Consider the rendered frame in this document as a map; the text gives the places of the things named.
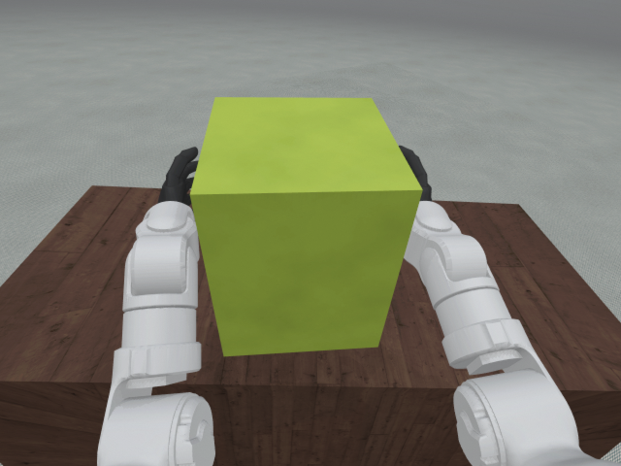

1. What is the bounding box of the right robot hand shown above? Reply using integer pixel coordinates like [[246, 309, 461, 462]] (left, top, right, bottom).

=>
[[399, 146, 433, 202]]

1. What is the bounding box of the robot left upper arm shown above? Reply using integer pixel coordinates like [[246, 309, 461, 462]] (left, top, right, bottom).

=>
[[99, 392, 215, 466]]

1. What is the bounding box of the robot right forearm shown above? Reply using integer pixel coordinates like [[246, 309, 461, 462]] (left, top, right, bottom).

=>
[[404, 201, 579, 445]]

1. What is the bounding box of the pedestal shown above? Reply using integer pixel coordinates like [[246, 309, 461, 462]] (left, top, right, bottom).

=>
[[0, 185, 621, 466]]

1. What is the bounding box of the robot right upper arm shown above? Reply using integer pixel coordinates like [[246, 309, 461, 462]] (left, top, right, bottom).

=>
[[453, 368, 621, 466]]

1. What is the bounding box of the left robot hand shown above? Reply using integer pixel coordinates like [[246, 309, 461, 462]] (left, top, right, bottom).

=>
[[157, 147, 199, 214]]

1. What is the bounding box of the robot left forearm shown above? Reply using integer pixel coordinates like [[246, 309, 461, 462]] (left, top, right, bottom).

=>
[[97, 201, 201, 466]]

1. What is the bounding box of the carton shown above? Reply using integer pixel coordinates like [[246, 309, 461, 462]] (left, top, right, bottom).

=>
[[190, 97, 423, 356]]

